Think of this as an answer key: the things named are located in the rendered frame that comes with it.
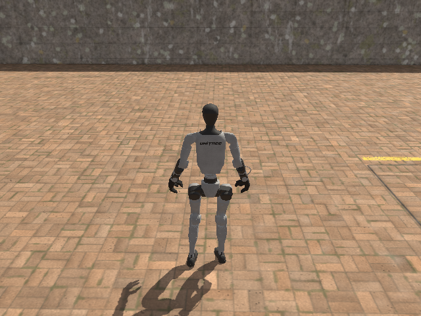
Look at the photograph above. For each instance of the robot right forearm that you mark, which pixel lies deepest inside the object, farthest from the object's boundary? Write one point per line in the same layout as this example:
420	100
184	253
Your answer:
242	172

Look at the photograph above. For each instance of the robot left hand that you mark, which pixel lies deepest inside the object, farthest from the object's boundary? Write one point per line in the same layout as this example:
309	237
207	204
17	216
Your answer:
171	185

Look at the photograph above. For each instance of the robot right hand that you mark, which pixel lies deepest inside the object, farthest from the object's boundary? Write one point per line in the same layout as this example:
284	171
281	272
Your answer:
241	183

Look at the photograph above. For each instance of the left robot upper arm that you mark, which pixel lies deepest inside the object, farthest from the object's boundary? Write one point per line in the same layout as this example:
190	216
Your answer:
186	148

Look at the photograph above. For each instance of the right robot upper arm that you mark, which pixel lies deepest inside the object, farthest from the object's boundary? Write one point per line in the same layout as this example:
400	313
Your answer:
234	148

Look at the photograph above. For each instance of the humanoid robot torso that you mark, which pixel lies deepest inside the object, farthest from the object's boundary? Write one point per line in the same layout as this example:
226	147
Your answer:
210	151

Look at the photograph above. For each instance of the robot left shin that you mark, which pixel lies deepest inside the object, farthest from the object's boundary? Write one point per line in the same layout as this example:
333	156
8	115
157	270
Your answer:
193	234

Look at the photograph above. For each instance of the robot left forearm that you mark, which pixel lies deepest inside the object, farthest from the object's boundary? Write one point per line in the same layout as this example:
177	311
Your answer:
177	172

